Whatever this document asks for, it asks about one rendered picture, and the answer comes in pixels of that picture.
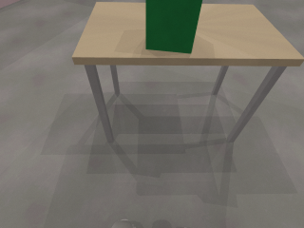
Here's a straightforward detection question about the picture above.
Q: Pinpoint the carton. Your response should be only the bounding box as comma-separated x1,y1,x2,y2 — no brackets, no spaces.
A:
145,0,202,54

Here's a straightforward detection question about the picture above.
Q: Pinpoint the table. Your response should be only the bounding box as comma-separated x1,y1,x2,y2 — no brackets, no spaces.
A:
71,2,304,143

